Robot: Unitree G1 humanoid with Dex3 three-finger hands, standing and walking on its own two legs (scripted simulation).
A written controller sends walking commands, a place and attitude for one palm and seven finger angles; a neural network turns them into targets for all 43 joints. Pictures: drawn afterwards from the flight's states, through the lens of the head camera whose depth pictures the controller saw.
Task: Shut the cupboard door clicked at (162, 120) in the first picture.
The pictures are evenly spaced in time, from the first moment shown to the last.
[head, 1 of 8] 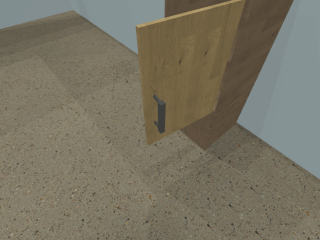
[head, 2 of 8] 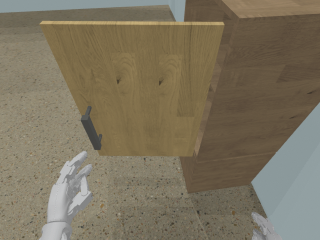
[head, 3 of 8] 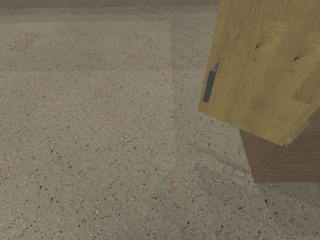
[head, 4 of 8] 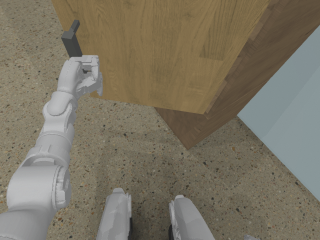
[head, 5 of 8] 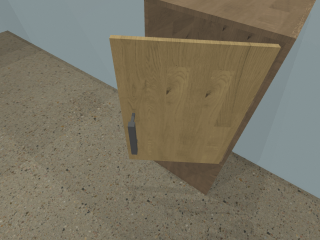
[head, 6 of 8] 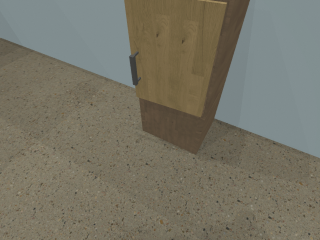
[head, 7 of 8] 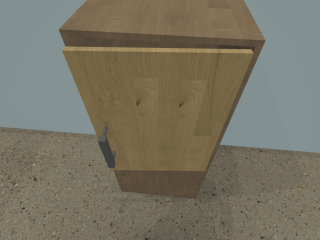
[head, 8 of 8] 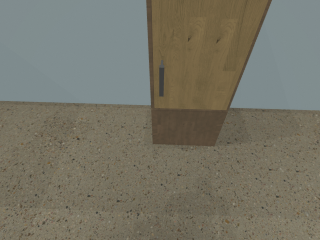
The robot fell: no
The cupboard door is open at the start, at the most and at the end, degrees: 81 81 0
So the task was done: yes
